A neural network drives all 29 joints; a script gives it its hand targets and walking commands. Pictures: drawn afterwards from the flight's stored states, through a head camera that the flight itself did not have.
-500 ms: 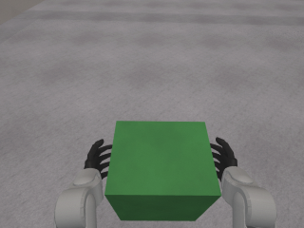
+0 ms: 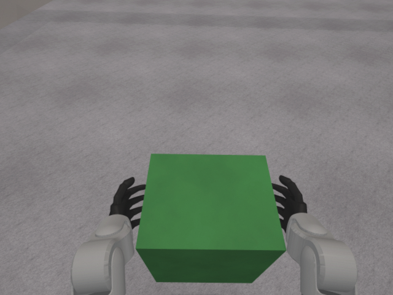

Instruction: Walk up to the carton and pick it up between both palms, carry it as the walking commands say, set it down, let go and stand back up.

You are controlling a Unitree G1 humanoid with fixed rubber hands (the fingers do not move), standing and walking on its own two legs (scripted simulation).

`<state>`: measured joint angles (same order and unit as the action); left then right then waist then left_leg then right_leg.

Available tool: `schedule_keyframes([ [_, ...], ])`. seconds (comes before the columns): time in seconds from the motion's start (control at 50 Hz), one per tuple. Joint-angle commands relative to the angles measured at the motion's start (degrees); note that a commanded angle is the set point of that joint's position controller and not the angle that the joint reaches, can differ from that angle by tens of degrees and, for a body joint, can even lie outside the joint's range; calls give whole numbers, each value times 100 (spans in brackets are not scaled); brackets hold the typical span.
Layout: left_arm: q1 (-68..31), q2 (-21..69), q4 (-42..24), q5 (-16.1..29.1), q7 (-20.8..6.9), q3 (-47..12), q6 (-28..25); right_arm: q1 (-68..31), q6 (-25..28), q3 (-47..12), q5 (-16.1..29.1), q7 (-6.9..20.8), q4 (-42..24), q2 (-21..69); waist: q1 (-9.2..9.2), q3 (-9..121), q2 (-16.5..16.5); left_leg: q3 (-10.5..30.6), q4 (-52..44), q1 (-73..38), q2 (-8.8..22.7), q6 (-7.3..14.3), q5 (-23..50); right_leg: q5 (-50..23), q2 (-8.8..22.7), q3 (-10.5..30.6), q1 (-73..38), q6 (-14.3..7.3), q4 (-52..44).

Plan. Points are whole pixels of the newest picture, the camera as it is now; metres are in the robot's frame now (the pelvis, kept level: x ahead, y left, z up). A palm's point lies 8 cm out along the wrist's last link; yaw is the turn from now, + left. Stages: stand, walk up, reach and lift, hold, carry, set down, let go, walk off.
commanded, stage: carry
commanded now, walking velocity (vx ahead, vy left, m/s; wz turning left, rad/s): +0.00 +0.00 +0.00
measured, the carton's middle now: (206, 224) +0.26 +0.00 +0.02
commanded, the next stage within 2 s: hold in 0.82 s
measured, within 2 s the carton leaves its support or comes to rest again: neither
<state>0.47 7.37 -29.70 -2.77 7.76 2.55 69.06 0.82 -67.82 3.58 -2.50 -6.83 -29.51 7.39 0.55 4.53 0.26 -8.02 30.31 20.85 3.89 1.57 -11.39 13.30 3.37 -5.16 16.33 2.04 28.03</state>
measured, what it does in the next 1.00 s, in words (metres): stands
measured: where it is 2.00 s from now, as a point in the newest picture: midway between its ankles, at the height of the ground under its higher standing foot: outside the picture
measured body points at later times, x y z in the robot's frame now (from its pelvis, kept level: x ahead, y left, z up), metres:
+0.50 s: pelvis +0.00 +0.00 +0.00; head -0.01 +0.01 +0.45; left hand +0.25 +0.15 +0.08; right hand +0.25 -0.16 +0.09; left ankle +0.05 +0.10 -0.73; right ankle +0.01 -0.14 -0.73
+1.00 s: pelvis +0.00 +0.00 +0.00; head +0.01 +0.01 +0.45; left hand +0.25 +0.16 +0.00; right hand +0.27 -0.15 +0.01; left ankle +0.05 +0.10 -0.73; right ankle +0.01 -0.14 -0.73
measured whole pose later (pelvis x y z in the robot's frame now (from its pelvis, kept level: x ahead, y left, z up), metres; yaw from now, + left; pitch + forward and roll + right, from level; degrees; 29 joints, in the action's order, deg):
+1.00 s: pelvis +0.00 +0.00 +0.00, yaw +1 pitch -5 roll -1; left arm -0.2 4.1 -0.5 -4.6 7.5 0.7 42.7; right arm -1.4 -42.2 1.3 -4.9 -4.4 1.3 2.4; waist -2.6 -5.8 -1.3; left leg -2.2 26.1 11.8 0.0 1.6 -9.9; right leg 13.3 0.9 -0.7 7.5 0.1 25.5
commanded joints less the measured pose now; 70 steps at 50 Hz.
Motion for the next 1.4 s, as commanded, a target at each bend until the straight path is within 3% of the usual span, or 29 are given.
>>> schedule_keyframes([
  [0.0, -2334, 4439, -625, 1527, -603, -3675, -173, -2213, 62, -3715, 1538, 609, -568, 4425, 3, 1044, 81, 750, -668, -495, 653, -29, -1, -450, 449, 425, -265, -201, -390],
  [0.8, -2469, 4432, -180, 1410, -691, -3533, -512, -2358, 386, -3543, 1391, 680, -132, 4426, -23, 1121, 69, 732, -624, -585, 603, -29, 208, -485, 456, 380, -256, -245, -393],
  [0.82, -1759, 2422, 1831, -57, -696, -1522, -1208, -1657, 1156, -1532, -286, 700, 1878, 2415, -245, -1695, -355, 1030, -1159, -1510, -781, 53, -1156, 1017, -849, 589, -239, -860, -1243],
  [0.84, -1891, 663, 3808, -89, -703, -821, -1748, -1775, 1657, -566, -345, 643, 3889, 569, -281, -1775, -186, 1162, -1119, -1309, -731, 76, -1166, 1392, -663, 717, -98, -973, -1168],
  [0.86, -1469, 677, 3167, -182, -648, -1128, -2346, -1464, 2248, -705, -248, 593, 3654, 386, -215, -1272, -18, 1301, -1061, -1507, -641, 22, -776, 1119, -618, 780, -185, -887, -1072],
  [0.9, -1572, 1510, 2316, 181, -610, -1538, -2942, -2214, 2906, -1717, 296, 636, 2366, 1152, -573, 82, 35, 1329, -815, -1829, -584, 54, 425, 72, -612, 1003, -631, -764, -804],
  [0.92, -1807, 2194, 1852, 523, -674, -2068, -3104, -2487, 3103, -2258, 571, 715, 1811, 1683, -610, 1226, 69, 1367, -675, -2270, -601, 25, 1351, -818, -615, 1034, -1092, -722, -591],
  [0.96, -2723, 2793, 1002, 1104, -765, -2948, -3391, -2782, 3370, -2503, 755, 814, 1176, 2016, -119, 2642, 150, 1457, -460, -3016, -571, -65, 2284, -1811, -659, 966, -1291, -631, -284],
  [0.98, -2896, 2776, 876, 1183, -766, -3043, -3416, -2704, 3403, -2487, 753, 848, 1262, 2016, -14, 2650, 218, 1468, -445, -3092, -542, -93, 2315, -1808, -664, 930, -1156, -617, -265],
  [1.02, -2815, 2535, 1323, 1087, -790, -2936, -3323, -2286, 3317, -2313, 612, 870, 1874, 1939, 79, 1766, 298, 1412, -592, -2684, -534, -76, 1776, -1393, -651, 859, -940, -601, -379],
  [1.08, -2368, 2460, 2309, 840, -852, -2460, -3184, -2194, 3160, -2249, 528, 937, 2478, 1919, -128, 487, 235, 1336, -894, -2004, -549, -17, 878, -666, -664, 779, -845, -584, -545],
  [1.16, -2649, 2986, 2950, 636, -965, -2253, -3043, -2749, 3034, -2350, 593, 1120, 2925, 2434, -279, 156, 68, 1316, -1071, -1655, -602, -12, 171, -312, -715, 786, -1017, -546, -508],
  [1.26, -3477, 4052, 3250, 519, -1346, -2369, -2896, -3629, 2915, -2586, 565, 1427, 3400, 3762, -253, 245, -206, 1210, -912, -1879, -752, -88, 245, -206, -680, 941, -913, -501, -672],
  [1.38, -4138, 4871, 3556, 341, -1846, -2315, -2826, -4326, 2821, -2602, 437, 1710, 3802, 4948, -220, 441, -205, 1165, -811, -2187, -820, -109, 492, -424, -601, 1105, -1041, -414, -863],
])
